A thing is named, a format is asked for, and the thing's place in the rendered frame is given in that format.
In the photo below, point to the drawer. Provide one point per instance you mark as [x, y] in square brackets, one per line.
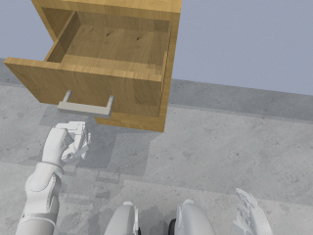
[101, 55]

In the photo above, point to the robot left hand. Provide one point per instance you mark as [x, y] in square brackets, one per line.
[65, 141]

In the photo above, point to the cabinet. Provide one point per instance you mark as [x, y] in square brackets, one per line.
[55, 13]

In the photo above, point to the handle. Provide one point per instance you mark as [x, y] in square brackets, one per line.
[85, 110]

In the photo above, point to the right robot shin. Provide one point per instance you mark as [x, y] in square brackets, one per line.
[176, 229]

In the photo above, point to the robot left forearm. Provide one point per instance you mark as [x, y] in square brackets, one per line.
[42, 188]

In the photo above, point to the robot right thigh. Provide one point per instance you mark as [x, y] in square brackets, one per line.
[191, 218]

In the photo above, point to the robot right hand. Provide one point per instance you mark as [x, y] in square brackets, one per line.
[257, 222]

